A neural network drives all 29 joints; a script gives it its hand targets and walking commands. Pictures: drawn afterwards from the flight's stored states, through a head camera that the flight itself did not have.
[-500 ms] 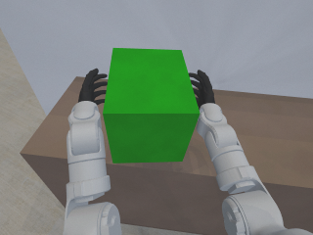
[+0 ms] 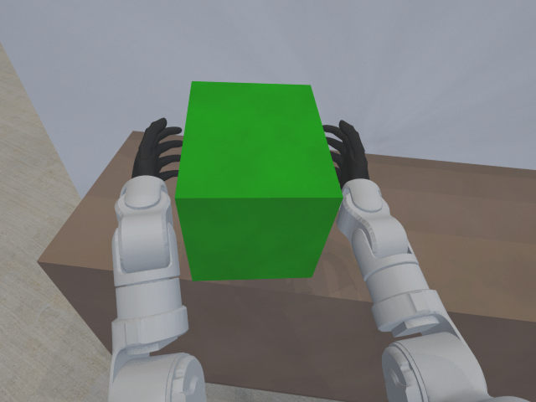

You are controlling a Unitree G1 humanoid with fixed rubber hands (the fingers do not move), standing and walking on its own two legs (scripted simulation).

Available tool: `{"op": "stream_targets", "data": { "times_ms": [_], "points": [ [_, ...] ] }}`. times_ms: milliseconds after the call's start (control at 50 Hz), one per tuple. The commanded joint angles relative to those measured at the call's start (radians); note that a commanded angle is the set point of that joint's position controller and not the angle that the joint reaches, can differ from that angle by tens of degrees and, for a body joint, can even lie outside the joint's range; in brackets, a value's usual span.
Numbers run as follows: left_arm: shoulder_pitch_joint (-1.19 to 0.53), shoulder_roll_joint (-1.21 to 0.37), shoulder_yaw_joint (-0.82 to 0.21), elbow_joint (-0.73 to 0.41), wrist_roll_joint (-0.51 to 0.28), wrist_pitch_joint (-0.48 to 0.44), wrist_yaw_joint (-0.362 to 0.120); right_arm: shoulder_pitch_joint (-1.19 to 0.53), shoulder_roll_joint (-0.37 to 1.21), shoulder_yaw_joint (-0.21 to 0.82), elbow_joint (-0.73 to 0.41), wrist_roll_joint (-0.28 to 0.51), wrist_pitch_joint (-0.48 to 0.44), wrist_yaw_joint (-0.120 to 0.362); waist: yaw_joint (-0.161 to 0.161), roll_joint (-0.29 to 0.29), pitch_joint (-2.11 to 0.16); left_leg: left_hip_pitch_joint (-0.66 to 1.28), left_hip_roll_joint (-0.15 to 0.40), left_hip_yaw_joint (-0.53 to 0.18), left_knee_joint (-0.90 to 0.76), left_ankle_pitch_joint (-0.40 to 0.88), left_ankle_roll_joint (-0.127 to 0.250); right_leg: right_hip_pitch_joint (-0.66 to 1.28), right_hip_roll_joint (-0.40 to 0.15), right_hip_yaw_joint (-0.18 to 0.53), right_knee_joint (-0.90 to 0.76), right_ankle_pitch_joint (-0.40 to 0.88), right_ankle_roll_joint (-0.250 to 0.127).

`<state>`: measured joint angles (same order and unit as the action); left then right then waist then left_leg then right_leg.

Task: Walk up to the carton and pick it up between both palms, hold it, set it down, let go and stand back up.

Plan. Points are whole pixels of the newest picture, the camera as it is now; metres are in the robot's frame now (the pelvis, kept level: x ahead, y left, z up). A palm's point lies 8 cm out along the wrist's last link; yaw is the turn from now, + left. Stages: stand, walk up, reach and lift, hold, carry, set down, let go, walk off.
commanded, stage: hold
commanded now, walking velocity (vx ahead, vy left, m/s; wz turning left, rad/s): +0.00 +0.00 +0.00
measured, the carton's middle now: (252, 181) +0.40 +0.01 +0.13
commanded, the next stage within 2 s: none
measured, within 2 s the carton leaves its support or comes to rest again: neither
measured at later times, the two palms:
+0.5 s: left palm (154, 175) +0.35 +0.14 +0.19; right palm (356, 173) +0.36 -0.14 +0.17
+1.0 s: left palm (151, 176) +0.35 +0.14 +0.19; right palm (353, 177) +0.36 -0.14 +0.17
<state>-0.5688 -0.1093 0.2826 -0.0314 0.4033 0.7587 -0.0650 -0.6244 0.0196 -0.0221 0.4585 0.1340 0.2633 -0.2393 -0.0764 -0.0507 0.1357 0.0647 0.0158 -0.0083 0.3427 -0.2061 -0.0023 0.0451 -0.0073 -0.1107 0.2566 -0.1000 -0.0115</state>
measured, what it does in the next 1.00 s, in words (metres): stands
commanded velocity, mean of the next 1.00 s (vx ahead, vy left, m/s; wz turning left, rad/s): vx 0.00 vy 0.00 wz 0.00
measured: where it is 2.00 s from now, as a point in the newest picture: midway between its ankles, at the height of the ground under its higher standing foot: outside the picture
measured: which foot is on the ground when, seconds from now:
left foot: down 0.00-1.00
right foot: down 0.00-1.00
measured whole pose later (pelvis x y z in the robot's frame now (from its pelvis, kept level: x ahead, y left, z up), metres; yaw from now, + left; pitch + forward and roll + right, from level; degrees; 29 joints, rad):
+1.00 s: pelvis +0.00 +0.00 +0.00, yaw +0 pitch -12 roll -1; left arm -0.58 -0.11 0.28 -0.01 0.41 0.76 -0.06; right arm -0.63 0.02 -0.03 0.47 0.12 0.25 -0.24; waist -0.08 -0.05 0.13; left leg 0.06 0.02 0.00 0.34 -0.20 0.00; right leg 0.04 -0.01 -0.11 0.26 -0.10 -0.01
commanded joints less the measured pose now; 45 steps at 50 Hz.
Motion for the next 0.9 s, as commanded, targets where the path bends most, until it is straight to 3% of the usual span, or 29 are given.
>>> {"op": "stream_targets", "data": {
  "times_ms": [0, 180, 380, 520, 880],
  "points": [
    [-0.574, -0.453, -0.492, -0.064, -0.178, -0.063, -0.111, -0.696, 0.499, 0.364, -0.307, 0.049, -0.088, 0.123, -0.025, 0.084, -0.423, -0.022, -0.036, 0.044, -0.035, 0.308, -0.032, 0.187, 0.056, -0.026, 0.02, 0.117, 0.03],
    [-0.574, -0.438, -0.453, -0.032, -0.162, -0.058, -0.11, -0.713, 0.505, 0.367, -0.284, 0.039, -0.086, 0.128, 0.003, 0.053, -0.398, -0.057, -0.039, 0.051, -0.055, 0.251, -0.01, 0.192, 0.052, -0.02, 0.013, 0.087, 0.032],
    [-0.584, -0.413, -0.401, 0.007, -0.142, -0.052, -0.131, -0.712, 0.528, 0.353, -0.246, 0.031, -0.076, 0.118, 0.003, 0.035, -0.376, -0.1, -0.053, 0.066, -0.078, 0.165, 0.013, 0.224, 0.031, -0.005, 0.011, 0.1, 0.049],
    [-0.599, -0.419, -0.44, -0.03, -0.166, -0.072, -0.137, -0.711, 0.545, 0.384, -0.287, 0.048, -0.081, 0.101, -0.013, 0.045, -0.429, -0.078, -0.06, 0.055, -0.053, 0.223, 0.002, 0.257, 0.028, -0.006, 0.029, 0.204, 0.061],
    [-0.577, -0.444, -0.46, -0.037, -0.16, -0.057, -0.119, -0.689, 0.497, 0.35, -0.268, 0.04, -0.085, 0.123, -0.017, 0.073, -0.38, -0.038, -0.034, 0.048, -0.055, 0.262, -0.022, 0.177, 0.054, -0.025, 0.01, 0.073, 0.03]
  ]
}}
